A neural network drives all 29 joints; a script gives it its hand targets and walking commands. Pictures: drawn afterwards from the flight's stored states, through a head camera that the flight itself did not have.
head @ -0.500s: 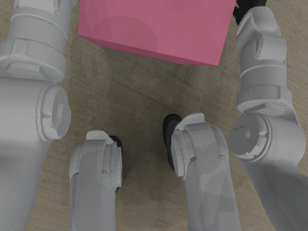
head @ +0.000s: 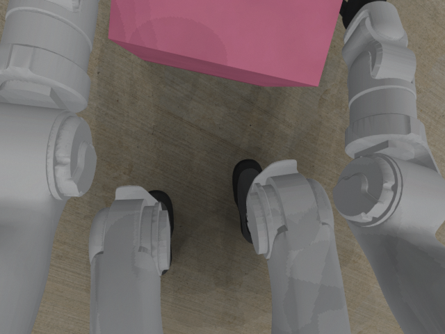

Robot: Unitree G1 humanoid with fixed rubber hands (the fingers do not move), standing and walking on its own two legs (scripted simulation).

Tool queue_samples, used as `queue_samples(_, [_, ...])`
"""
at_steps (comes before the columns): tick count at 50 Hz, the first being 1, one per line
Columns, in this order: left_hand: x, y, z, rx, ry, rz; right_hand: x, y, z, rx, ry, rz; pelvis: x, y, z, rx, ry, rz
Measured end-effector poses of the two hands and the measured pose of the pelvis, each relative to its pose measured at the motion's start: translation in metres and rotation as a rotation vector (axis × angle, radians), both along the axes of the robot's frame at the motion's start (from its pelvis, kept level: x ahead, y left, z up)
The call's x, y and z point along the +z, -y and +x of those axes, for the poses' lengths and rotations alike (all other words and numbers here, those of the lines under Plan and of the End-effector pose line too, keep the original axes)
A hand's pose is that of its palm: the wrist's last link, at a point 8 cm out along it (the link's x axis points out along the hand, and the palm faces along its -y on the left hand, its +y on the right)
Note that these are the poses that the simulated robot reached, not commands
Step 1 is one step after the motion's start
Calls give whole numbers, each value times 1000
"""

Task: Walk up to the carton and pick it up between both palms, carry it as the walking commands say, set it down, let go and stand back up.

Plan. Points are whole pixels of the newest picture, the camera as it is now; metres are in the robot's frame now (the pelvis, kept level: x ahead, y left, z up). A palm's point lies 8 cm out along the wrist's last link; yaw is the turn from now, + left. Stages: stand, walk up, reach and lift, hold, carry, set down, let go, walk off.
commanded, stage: set down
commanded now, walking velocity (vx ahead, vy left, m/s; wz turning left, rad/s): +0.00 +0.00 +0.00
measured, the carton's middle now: (223, 2) +0.54 -0.09 -0.26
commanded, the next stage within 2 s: let go in 1.78 s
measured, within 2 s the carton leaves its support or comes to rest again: neither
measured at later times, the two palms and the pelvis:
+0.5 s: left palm out of the picture +0.61 +0.07 -0.18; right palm (388, 4) +0.50 -0.30 -0.18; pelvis +0.00 -0.01 -0.01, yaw -1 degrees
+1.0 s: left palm out of the picture +0.62 +0.06 -0.03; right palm out of the picture +0.50 -0.32 -0.04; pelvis +0.00 -0.01 +0.06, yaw -2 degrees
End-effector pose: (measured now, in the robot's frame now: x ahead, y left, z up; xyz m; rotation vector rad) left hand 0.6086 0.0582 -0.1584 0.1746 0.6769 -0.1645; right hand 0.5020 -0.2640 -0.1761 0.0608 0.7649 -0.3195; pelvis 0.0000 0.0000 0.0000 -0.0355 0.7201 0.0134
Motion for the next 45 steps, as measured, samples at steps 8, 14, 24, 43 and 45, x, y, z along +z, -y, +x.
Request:
queue_samples(8, [-5,-1,-1,-4,4,-7,-2,7,0,-34,-7,-31,1,0,-4,-10,15,-9])
queue_samples(14, [-12,-4,-2,2,-14,7,1,25,-1,-72,-10,-47,0,2,-4,-16,9,-8])
queue_samples(24, [-20,-7,-3,19,-3,7,-4,38,-2,-79,-18,-53,-6,12,-3,-27,-2,13])
queue_samples(43, [82,-9,15,31,86,29,83,48,8,-101,113,-35,23,12,-2,-61,-24,37])
queue_samples(45, [96,-7,15,32,76,21,98,50,5,-103,111,-40,34,11,-1,-63,-37,39])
